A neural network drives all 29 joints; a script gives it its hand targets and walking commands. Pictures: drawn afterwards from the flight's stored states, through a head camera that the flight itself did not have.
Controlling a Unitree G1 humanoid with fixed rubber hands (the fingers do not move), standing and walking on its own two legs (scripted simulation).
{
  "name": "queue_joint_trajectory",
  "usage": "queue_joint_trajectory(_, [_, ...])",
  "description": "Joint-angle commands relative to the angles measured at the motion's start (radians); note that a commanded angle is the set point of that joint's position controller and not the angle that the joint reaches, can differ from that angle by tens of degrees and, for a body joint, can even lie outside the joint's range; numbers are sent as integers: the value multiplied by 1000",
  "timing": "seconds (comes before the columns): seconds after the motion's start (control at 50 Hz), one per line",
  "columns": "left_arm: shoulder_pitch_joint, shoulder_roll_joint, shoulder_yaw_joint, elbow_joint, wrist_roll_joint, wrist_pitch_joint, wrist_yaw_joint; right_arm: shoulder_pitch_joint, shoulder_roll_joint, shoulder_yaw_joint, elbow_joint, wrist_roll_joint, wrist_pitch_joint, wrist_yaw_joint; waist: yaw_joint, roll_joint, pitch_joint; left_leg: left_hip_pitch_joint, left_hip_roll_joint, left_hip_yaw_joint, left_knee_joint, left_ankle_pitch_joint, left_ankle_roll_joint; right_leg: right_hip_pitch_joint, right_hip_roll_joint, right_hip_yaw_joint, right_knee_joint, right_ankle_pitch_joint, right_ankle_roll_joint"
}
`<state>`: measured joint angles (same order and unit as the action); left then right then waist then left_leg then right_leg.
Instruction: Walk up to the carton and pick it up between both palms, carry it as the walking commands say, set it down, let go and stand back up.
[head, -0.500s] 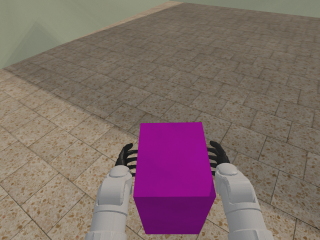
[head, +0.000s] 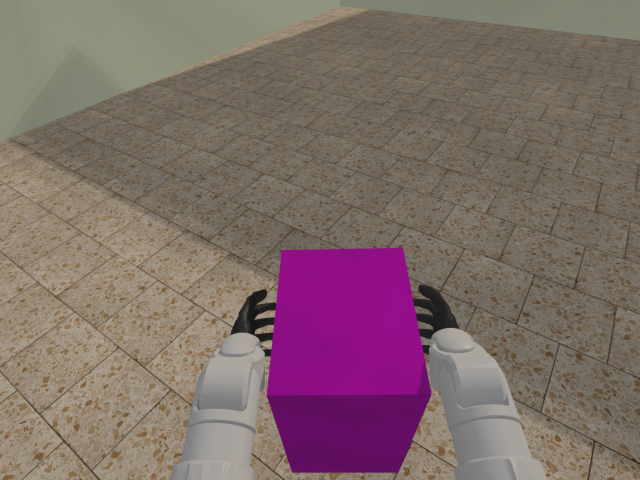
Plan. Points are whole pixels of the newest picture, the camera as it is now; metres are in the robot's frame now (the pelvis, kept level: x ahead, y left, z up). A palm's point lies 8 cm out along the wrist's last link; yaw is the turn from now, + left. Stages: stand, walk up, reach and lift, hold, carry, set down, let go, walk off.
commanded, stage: carry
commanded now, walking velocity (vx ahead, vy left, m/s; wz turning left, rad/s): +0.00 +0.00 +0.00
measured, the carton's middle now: (343, 368) +0.31 +0.00 -0.04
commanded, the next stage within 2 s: hold in 0.30 s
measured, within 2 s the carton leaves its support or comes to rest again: neither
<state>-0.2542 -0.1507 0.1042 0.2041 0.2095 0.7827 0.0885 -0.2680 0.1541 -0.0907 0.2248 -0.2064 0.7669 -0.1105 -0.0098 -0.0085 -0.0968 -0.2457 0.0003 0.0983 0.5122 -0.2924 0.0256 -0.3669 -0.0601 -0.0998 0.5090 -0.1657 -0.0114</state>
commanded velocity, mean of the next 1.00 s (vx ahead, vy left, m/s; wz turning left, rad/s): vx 0.00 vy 0.00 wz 0.00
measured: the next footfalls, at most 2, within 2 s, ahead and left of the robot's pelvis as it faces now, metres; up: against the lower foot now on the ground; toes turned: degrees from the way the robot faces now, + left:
none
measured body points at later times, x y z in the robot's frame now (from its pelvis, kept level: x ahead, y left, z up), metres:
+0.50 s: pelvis +0.00 +0.00 +0.01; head -0.04 +0.00 +0.46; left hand +0.30 +0.13 +0.03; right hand +0.30 -0.13 +0.04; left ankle -0.01 +0.10 -0.73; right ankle +0.06 -0.12 -0.73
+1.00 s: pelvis -0.02 -0.03 +0.00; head -0.06 -0.04 +0.45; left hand +0.29 +0.13 +0.03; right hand +0.32 -0.13 +0.04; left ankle -0.01 +0.10 -0.73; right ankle +0.06 -0.12 -0.73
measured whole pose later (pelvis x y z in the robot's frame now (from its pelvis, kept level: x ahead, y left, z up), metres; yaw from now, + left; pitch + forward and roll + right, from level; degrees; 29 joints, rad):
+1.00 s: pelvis -0.02 -0.03 +0.00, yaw +5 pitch -10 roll +0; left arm -0.46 -0.22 0.38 0.57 0.37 0.62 0.01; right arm -0.47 0.23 -0.38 0.52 -0.37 0.66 -0.07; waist 0.00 0.03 0.06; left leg -0.06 0.01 -0.03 0.50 -0.27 0.00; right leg -0.12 0.00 -0.07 0.44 -0.15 -0.03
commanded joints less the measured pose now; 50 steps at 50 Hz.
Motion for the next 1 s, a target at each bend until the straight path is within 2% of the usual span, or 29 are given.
queue_joint_trajectory(0.0, [-475,-926,-494,-117,-242,-60,-218,-445,977,502,-115,246,-57,223,3,-4,-278,32,119,-120,-85,150,21,156,-109,130,-58,116,-40])
queue_joint_trajectory(0.28, [-495,-952,-505,-101,-241,-59,-225,-463,998,512,-102,249,-55,234,5,-1,-282,27,120,-123,-85,161,24,147,-108,125,-50,110,-37])
queue_joint_trajectory(0.3, [-361,-1022,-464,75,-207,-52,-238,-298,1016,463,-10,181,-41,253,70,4,-202,83,-56,-216,-174,375,-13,373,164,156,-84,220,-32])
queue_joint_trajectory(0.32, [-422,-1057,-514,59,-221,-83,-244,-390,1006,477,-88,179,-71,266,35,38,-212,88,-37,-236,-170,438,-35,404,148,164,-79,226,-44])
queue_joint_trajectory(0.36, [-456,-1102,-534,23,-235,-113,-248,-443,1019,481,-102,211,-95,286,4,56,-243,157,-30,-254,-162,517,-58,373,156,158,-85,234,-31])
queue_joint_trajectory(0.38, [-493,-1106,-549,17,-249,-123,-254,-469,1022,468,-112,226,-98,286,-29,73,-255,197,-40,-237,-153,532,-60,361,160,146,-91,259,-23])
queue_joint_trajectory(0.4, [-588,-1109,-587,-36,-278,-135,-265,-496,1041,473,-123,239,-100,279,-77,73,-278,191,-51,-237,-139,540,-59,375,163,139,-89,287,-16])
queue_joint_trajectory(0.42, [-596,-1105,-577,-31,-282,-135,-270,-486,1051,470,-100,241,-90,278,-77,70,-287,161,-55,-240,-135,512,-52,410,162,139,-86,296,-13])
queue_joint_trajectory(0.46, [-582,-1093,-535,11,-261,-132,-271,-482,1057,460,-65,240,-70,285,-57,58,-262,100,-55,-240,-142,405,-38,452,157,138,-90,269,-12])
queue_joint_trajectory(0.54, [-639,-1060,-434,143,-213,-143,-294,-561,1072,389,53,208,-56,289,-41,9,-160,-53,-61,-229,-172,107,-11,476,135,146,-115,99,-21])
queue_joint_trajectory(0.6, [-728,-1040,-371,201,-188,-160,-309,-639,1111,352,129,196,-57,284,-19,-13,-148,-81,-65,-212,-161,39,-8,479,117,173,-144,-18,-25])
queue_joint_trajectory(0.68, [-780,-1021,-328,245,-167,-162,-319,-651,1143,308,193,185,-53,272,-15,-20,-144,-61,-69,-192,-156,41,-5,480,104,193,-177,-60,-23])
queue_joint_trajectory(0.7, [-686,-1060,-241,240,-98,-157,-290,-674,1149,346,194,204,-53,304,121,62,-114,-15,-49,-220,-177,32,23,515,122,233,-124,-30,-19])
queue_joint_trajectory(0.72, [-778,-1053,-269,221,-119,-158,-294,-653,1144,295,209,172,-57,306,45,43,-97,-80,-56,-221,-175,9,21,570,120,243,-129,1,-17])
queue_joint_trajectory(0.74, [-776,-1061,-259,235,-118,-159,-299,-661,1144,288,227,162,-56,303,43,28,-101,-63,-55,-222,-180,4,26,564,113,243,-131,-23,-11])
queue_joint_trajectory(0.76, [-779,-1054,-251,249,-118,-160,-306,-655,1135,261,244,144,-59,298,22,15,-90,-43,-55,-217,-175,3,26,542,111,241,-138,-44,-11])
queue_joint_trajectory(0.8, [-787,-1036,-225,281,-107,-166,-318,-641,1125,208,286,109,-69,286,3,-2,-72,-23,-61,-207,-162,0,28,511,108,238,-150,-73,-14])
queue_joint_trajectory(0.86, [-829,-1004,-196,316,-92,-188,-327,-661,1122,159,321,80,-89,270,-7,-20,-60,-19,-64,-207,-149,3,36,497,103,238,-157,-91,-14])
queue_joint_trajectory(0.98, [-868,-957,-138,373,-49,-245,-317,-685,1101,103,383,42,-145,250,1,-19,-83,-60,-63,-205,-129,22,48,512,108,226,-116,-28,-11])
